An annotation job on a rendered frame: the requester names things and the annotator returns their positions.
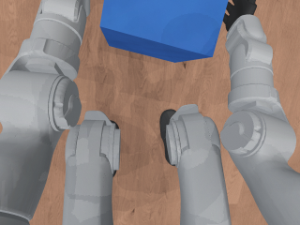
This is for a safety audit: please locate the robot right hand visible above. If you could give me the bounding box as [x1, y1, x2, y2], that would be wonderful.
[223, 0, 257, 32]

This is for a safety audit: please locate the robot right shin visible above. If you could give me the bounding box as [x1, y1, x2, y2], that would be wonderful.
[169, 104, 221, 151]

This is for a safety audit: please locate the robot right forearm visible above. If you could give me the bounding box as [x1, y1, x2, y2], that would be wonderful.
[225, 14, 290, 124]

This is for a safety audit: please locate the carton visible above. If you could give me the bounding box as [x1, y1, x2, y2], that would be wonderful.
[99, 0, 229, 63]

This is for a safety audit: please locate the robot left shin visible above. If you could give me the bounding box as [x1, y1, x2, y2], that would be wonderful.
[65, 111, 112, 164]

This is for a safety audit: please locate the robot shin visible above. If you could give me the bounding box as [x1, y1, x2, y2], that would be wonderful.
[65, 111, 112, 164]
[169, 104, 221, 151]

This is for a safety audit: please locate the robot left forearm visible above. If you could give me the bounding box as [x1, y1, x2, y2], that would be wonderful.
[0, 0, 91, 81]

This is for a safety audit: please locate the robot right upper arm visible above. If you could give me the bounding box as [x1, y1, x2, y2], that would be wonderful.
[220, 109, 300, 225]

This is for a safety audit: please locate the robot left upper arm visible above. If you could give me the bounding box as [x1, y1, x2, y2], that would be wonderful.
[0, 70, 82, 225]

